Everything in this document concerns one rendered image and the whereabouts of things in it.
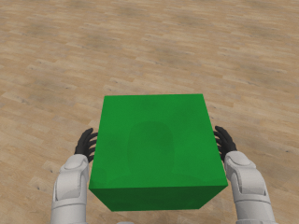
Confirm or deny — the robot right hand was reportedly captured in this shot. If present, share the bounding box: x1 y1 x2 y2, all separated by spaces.
213 125 237 163

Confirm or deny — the carton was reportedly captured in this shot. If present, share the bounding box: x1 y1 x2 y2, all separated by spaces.
88 93 229 212

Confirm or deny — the left robot forearm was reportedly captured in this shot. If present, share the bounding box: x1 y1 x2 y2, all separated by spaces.
50 154 90 224

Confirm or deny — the robot left hand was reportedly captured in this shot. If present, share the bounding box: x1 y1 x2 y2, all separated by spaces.
74 128 98 163

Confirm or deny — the right robot forearm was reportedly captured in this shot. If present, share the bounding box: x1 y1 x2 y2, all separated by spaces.
224 150 278 224

